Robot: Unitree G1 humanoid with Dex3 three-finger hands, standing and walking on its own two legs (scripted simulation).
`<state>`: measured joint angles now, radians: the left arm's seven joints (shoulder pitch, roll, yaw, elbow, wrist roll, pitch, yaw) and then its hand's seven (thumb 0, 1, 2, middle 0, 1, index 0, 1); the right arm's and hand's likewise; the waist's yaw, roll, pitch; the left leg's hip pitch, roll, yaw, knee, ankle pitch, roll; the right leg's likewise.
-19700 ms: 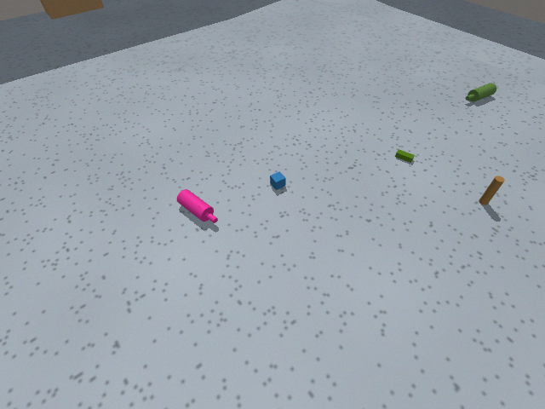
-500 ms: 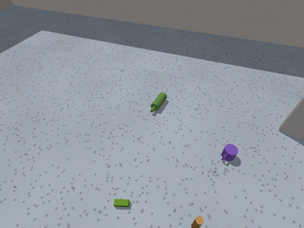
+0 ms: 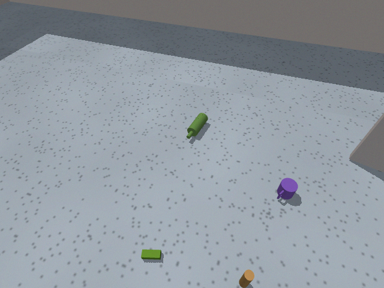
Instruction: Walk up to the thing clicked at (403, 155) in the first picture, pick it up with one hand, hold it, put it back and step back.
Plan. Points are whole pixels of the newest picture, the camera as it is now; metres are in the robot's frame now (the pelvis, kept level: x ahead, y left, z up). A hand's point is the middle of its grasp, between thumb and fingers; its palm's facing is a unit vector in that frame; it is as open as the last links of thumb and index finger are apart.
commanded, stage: stand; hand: left
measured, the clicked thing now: (151, 254) +0.40 +0.25 -0.77
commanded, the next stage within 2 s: walk up in 0.58 s
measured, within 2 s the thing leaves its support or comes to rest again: neither
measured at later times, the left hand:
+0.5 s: hand out of the picture +0.07 +0.24 -0.16, palm faces -0.02 -0.94 -0.34, open 7.4 cm
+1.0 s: hand out of the picture +0.07 +0.31 -0.19, palm faces -0.02 -0.93 -0.37, open 7.4 cm
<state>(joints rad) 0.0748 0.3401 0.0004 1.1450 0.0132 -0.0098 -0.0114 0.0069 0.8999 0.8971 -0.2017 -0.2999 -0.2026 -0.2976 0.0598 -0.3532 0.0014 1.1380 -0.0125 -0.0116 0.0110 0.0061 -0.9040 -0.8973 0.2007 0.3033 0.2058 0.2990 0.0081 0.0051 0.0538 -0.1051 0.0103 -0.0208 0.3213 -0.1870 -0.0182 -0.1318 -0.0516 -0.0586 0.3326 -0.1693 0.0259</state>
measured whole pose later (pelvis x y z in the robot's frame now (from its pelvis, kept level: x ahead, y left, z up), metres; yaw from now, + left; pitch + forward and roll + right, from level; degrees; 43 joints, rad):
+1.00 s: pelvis -0.08 +0.04 -0.03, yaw +1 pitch +0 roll +0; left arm -0.02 0.41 0.06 0.91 0.02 0.08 0.03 0.01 0.90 0.90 -0.20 -0.30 -0.20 -0.30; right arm 0.15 -0.37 -0.05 0.99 -0.04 0.04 0.00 0.00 -0.91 -0.90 0.20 0.30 0.20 0.30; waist -0.02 -0.07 0.21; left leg -0.29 -0.04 0.00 0.68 -0.38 0.04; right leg -0.51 0.05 0.13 0.97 -0.53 -0.02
